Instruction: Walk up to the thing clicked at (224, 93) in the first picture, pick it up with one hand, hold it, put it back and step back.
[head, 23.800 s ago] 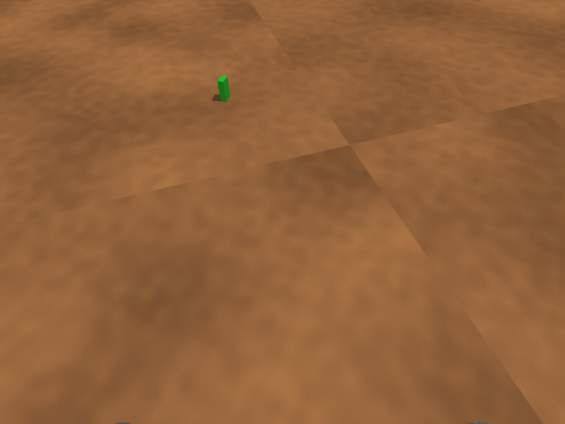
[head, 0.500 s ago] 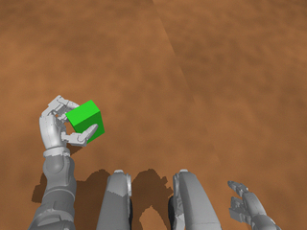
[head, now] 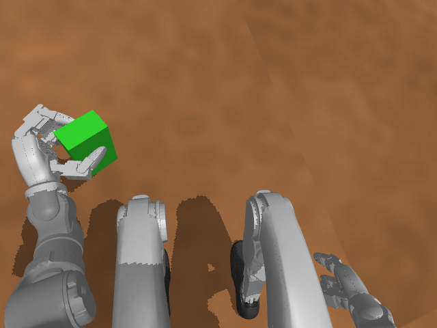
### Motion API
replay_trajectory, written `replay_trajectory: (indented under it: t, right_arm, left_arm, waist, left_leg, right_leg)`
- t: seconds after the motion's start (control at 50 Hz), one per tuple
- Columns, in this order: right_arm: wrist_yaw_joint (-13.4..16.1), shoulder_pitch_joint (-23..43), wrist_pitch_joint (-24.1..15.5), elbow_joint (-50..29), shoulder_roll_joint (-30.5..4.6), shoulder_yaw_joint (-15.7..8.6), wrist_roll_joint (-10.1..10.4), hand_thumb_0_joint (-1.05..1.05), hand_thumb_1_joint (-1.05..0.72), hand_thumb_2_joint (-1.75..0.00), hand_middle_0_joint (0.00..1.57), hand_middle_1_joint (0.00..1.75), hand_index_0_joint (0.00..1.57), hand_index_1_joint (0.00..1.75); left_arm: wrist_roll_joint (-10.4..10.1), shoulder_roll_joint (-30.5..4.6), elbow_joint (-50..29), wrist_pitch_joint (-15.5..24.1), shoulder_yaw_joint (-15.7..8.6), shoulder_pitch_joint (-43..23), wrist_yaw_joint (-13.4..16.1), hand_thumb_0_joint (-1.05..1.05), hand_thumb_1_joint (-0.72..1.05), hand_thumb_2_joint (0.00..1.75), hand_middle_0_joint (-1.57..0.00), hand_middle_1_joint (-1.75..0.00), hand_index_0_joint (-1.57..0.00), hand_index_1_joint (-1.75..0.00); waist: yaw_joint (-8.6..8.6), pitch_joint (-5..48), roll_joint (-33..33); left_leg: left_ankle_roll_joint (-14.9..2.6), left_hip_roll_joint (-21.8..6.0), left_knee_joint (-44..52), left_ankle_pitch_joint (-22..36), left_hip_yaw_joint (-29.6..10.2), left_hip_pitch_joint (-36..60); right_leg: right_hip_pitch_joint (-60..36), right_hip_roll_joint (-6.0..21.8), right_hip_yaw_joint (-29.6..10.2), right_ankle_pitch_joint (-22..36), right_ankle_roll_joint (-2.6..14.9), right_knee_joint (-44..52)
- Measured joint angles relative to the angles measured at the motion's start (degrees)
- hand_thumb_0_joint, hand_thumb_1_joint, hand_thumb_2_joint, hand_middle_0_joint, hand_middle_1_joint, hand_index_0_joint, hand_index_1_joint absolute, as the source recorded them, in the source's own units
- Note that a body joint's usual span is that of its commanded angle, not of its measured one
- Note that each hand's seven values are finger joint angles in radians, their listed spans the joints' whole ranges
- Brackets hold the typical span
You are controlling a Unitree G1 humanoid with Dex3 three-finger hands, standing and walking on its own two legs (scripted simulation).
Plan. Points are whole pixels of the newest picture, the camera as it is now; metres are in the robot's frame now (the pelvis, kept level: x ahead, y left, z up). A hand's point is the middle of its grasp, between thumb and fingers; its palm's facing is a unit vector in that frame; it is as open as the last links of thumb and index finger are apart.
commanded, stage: crouch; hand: left
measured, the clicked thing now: (90, 147) +0.41 +0.23 -0.08
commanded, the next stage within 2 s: lower in 0.78 s
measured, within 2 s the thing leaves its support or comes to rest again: neither
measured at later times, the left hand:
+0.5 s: hand (85, 153) +0.42 +0.27 -0.15, palm faces +0.32 -0.95 -0.03, open 8.5 cm
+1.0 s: hand (91, 160) +0.42 +0.27 -0.20, palm faces +0.33 -0.94 -0.03, open 8.5 cm
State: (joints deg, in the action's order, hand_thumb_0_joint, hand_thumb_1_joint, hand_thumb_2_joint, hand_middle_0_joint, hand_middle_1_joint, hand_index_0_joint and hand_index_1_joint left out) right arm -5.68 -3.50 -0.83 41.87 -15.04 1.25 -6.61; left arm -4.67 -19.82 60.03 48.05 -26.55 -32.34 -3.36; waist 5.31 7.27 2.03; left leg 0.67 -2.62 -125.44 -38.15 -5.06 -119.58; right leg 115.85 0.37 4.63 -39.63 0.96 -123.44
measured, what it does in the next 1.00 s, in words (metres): lowers itself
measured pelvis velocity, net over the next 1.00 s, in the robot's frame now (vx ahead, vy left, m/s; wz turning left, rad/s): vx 0.00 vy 0.01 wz -0.11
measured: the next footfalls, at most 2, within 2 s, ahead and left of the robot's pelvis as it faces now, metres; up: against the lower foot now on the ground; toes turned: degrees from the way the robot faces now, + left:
none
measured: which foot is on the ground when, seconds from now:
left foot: down 0.00-1.00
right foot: down 0.00-1.00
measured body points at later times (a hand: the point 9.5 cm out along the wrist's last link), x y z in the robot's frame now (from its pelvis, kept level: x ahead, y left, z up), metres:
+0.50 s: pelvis +0.00 +0.00 -0.07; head +0.22 +0.07 +0.31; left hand +0.40 +0.31 -0.15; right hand +0.12 -0.27 -0.19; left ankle +0.09 +0.13 -0.36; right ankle +0.09 -0.12 -0.36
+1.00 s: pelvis +0.00 +0.01 -0.10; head +0.22 +0.10 +0.28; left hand +0.40 +0.32 -0.19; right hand +0.13 -0.27 -0.20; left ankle +0.09 +0.13 -0.36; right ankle +0.09 -0.11 -0.36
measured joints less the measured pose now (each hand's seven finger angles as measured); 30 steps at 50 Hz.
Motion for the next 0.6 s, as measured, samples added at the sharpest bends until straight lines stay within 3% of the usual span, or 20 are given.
replay_trajectory:
  t: [0.18,0.32,0.6]
  right_arm:
    - [0.16,0.17,0.5,0.63,-0.21,2.44,-0.83,0.01,-0.92,-0.91,0.2,0.3,0.2,0.3]
    - [0.03,0.37,0.91,0.18,-0.85,4.08,-1.38,0.01,-0.91,-0.91,0.21,0.3,0.2,0.3]
    - [-0.42,3.85,1.41,-0.47,-2.12,6.15,-3.37,0.01,-0.91,-0.91,0.21,0.3,0.2,0.3]
  left_arm:
    - [-0.44,-4.14,3.47,-0.12,-2.52,-3.31,-1.36,0.01,-0.37,1.03,-0.95,-1.25,-0.94,-1.25]
    - [-1.44,-5.18,3.51,-0.44,-4.37,-2.6,-2.78,0.01,-0.37,1.03,-0.95,-1.25,-0.94,-1.25]
    - [-2.39,-6.93,1.22,0.82,-4.79,-0.42,-3.36,0.01,-0.36,1.03,-0.94,-1.26,-0.93,-1.26]
  waist:
    - [1.67,-2.94,0.24]
    - [2.14,-4.53,0.75]
    - [2.15,-8.1,2.26]
  left_leg:
    - [0.01,0.09,-6.94,0.39,-1.31,-5.65]
    - [-0.03,-0.03,-11.11,-0.4,-2.4,-8.25]
    - [0.29,0.1,-16.15,-1.81,-4.59,-10.29]
  right_leg:
    - [5.21,-0.13,0.88,0.56,0.0,-6.37]
    - [7.41,-0.48,1.63,0.19,-0.18,-9.75]
    - [8.73,-0.84,3.28,-0.64,-0.25,-13.52]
